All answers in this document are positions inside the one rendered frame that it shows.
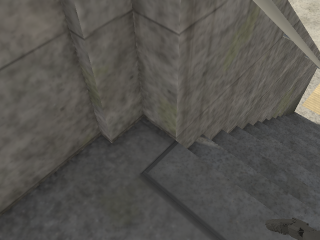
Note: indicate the stairs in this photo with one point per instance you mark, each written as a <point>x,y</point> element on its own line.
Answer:
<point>276,161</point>

